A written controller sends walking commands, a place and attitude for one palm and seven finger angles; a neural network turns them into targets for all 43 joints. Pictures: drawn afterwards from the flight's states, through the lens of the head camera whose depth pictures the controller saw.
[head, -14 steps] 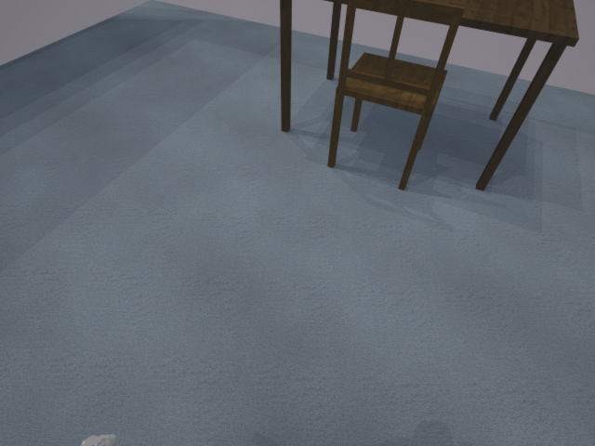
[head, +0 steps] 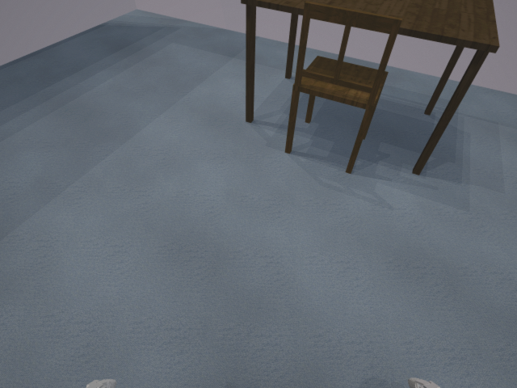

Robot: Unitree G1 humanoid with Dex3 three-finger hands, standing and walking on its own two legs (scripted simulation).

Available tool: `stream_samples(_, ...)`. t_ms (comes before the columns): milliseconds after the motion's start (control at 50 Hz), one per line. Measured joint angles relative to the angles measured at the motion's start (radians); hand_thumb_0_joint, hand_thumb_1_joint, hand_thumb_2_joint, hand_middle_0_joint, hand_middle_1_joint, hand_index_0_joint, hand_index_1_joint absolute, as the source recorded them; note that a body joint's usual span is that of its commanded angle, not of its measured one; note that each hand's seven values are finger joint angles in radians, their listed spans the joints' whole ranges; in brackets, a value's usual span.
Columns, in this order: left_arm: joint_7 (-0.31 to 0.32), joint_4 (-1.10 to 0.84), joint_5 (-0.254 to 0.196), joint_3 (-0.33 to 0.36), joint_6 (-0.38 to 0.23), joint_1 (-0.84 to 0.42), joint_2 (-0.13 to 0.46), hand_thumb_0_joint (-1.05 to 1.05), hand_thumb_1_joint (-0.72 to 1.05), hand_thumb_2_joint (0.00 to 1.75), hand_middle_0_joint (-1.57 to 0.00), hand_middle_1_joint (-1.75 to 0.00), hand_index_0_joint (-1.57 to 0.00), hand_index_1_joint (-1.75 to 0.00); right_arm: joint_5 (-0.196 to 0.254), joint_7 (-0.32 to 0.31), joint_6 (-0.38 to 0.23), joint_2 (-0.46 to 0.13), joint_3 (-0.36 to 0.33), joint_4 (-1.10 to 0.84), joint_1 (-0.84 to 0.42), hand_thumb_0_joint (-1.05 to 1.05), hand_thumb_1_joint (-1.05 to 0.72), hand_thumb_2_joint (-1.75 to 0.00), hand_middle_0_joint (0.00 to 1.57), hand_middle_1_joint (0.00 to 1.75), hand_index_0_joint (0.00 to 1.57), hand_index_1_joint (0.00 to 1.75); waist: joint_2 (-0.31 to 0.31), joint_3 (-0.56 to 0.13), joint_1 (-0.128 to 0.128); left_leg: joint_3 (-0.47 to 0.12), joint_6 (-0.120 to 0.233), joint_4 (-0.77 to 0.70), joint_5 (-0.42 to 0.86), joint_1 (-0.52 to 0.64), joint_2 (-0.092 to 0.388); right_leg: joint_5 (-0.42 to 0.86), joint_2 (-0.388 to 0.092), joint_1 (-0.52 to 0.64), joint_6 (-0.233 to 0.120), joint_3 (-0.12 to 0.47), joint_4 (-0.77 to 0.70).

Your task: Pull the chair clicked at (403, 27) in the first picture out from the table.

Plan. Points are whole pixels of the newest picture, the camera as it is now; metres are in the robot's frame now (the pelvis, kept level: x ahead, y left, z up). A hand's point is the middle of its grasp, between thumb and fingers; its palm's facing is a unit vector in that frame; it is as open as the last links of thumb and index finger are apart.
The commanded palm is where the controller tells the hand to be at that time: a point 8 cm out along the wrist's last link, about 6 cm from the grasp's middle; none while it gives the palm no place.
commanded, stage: stand and wait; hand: left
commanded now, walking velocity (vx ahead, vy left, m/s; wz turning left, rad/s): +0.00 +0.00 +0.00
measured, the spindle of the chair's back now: (342, 53) +1.50 -0.30 -0.12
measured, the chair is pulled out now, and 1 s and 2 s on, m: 0.00 0.00 0.00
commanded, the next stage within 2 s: look at it before walking up in 0.54 s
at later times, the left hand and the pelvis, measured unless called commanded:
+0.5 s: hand out of the picture +0.06 +0.24 -0.16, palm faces -0.03 -0.94 -0.33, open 7.4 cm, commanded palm none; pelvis -0.01 -0.01 +0.00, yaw +0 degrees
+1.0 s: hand out of the picture +0.06 +0.23 -0.15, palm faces -0.03 -0.94 -0.33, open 7.3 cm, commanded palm none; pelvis -0.02 -0.01 +0.01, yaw +0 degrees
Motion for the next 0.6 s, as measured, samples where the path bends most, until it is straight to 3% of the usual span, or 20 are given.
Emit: stream_samples(600, -0.002, 0.065, -0.002, 0.005, -0.002, 0.009, 0.017, 0.01, 0.91, 0.9, -0.2, -0.3, -0.21, -0.3, 0.006, 0.001, 0.004, -0.019, 0.001, 0.093, 0.048, 0.01, -0.91, -0.9, 0.21, 0.3, 0.2, 0.3, 0.005, 0.02, -0.009, -0.001, -0.013, -0.065, 0.054, 0.019, 0.013, 0.052, 0.012, 0.015, -0.011, -0.001, -0.06)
